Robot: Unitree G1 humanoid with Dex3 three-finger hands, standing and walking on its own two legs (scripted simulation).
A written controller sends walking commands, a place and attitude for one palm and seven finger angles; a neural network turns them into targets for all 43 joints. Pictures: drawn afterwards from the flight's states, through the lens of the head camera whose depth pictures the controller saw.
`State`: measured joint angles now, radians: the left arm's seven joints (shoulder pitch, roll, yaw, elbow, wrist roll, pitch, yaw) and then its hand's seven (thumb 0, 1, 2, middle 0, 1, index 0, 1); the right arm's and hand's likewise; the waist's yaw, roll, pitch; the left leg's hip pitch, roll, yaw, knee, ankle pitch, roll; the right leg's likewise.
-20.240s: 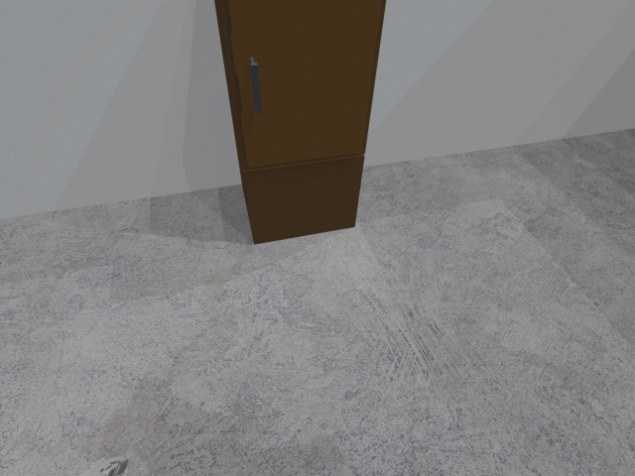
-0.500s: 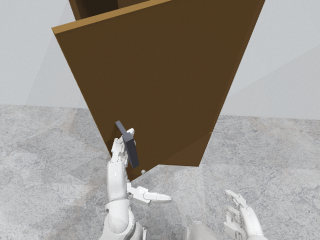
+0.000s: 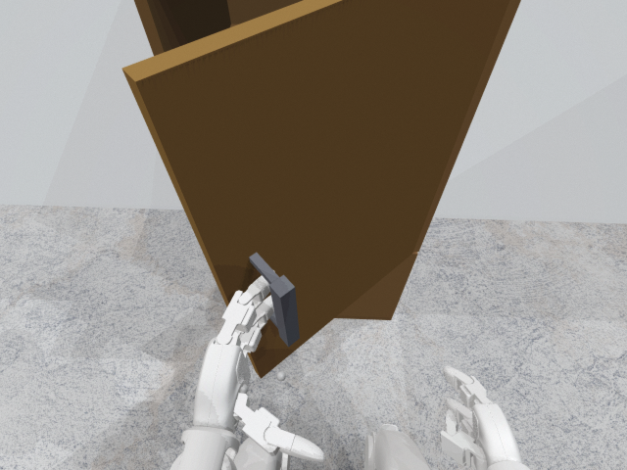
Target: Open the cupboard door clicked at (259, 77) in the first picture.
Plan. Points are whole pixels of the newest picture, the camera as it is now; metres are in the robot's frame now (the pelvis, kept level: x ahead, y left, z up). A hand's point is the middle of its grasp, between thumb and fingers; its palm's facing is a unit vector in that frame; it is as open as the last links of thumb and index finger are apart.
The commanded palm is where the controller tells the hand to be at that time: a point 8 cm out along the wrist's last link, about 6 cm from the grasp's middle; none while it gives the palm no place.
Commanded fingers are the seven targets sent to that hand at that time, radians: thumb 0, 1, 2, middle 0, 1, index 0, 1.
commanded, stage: slide the hand sideways off the handle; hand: left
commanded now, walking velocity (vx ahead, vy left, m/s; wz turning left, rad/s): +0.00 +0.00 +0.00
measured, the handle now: (275, 302) +0.30 +0.07 +0.06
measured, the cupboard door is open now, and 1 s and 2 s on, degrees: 43 41 41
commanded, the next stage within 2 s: draw the hand back to the body in 0.62 s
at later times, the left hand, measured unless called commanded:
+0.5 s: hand (234, 403) +0.19 +0.10 +0.05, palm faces +0.00 -1.00 -0.03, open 16.0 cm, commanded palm +0.15 +0.16 +0.05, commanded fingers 0.00 -0.50 0.30 -0.15 -0.30 -0.15 -0.30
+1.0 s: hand (161, 407) +0.18 +0.15 +0.11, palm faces +0.03 -1.00 -0.06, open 16.3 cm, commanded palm +0.14 +0.20 +0.11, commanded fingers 0.00 -0.50 0.30 -0.15 -0.30 -0.15 -0.30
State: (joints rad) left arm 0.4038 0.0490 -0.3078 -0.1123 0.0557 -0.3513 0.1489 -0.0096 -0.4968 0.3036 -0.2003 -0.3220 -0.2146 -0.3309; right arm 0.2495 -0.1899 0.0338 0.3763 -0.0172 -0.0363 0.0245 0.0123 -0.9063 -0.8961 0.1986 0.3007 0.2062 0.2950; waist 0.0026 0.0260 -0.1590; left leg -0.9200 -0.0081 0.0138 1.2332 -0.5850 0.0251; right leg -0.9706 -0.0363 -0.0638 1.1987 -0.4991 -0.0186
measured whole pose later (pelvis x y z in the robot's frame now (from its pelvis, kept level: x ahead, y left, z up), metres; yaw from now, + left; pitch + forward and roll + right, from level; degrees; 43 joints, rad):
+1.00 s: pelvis +0.00 -0.01 +0.01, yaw +1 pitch +13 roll -2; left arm 0.68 0.21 0.04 -0.40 -0.21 -0.28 -0.13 -0.01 -0.50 0.30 -0.15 -0.30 -0.16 -0.30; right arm 0.28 -0.20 0.01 0.36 0.05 -0.03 -0.06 0.01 -0.91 -0.90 0.20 0.30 0.21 0.29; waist 0.02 0.05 -0.18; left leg -0.84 0.01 -0.03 1.20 -0.58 0.01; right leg -0.87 -0.02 -0.11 1.13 -0.49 -0.03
